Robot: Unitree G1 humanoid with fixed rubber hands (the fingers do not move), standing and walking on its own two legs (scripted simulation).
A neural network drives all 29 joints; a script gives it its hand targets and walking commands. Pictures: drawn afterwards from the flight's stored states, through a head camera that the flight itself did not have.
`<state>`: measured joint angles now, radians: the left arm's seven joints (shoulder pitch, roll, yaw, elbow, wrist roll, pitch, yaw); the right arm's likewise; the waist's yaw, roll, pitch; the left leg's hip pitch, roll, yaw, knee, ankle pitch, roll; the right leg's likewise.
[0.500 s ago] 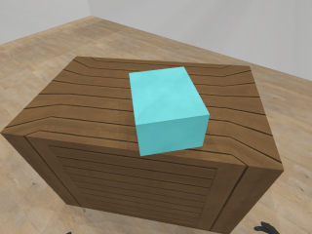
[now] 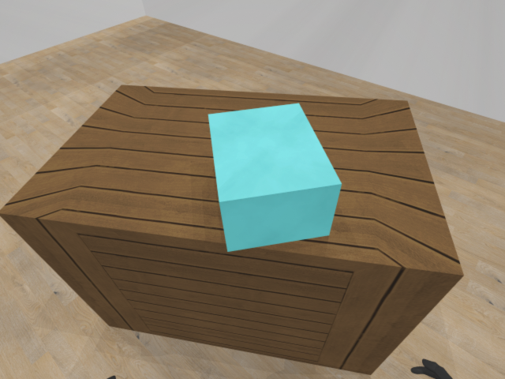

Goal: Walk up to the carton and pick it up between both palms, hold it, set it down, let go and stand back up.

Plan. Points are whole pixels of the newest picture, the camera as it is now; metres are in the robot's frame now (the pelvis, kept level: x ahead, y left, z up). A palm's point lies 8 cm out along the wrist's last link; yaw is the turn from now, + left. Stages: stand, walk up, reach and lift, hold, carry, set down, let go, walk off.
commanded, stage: stand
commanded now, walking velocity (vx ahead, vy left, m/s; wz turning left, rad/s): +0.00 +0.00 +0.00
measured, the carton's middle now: (265, 172) +0.54 +0.00 +0.02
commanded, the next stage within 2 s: none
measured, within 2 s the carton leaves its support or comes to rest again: neither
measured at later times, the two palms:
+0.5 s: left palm out of the picture +0.09 +0.28 -0.09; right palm out of the picture +0.12 -0.28 -0.09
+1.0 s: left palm out of the picture +0.10 +0.28 -0.09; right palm out of the picture +0.12 -0.27 -0.09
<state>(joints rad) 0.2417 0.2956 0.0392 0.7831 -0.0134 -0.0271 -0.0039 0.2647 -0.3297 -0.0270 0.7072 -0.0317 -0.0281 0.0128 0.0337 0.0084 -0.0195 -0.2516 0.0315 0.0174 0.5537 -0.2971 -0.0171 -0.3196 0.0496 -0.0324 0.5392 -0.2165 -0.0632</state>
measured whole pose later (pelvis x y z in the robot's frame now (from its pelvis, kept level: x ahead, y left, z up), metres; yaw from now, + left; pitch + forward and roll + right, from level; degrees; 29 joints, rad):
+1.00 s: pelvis +0.01 +0.00 +0.00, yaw +0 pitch +0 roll +0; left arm 0.24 0.30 0.04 0.78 -0.01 -0.03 0.00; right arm 0.26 -0.33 -0.03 0.71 -0.03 -0.03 0.01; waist 0.03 0.01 -0.01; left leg -0.25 0.03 0.02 0.55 -0.30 -0.02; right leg -0.32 0.05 -0.03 0.53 -0.22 -0.06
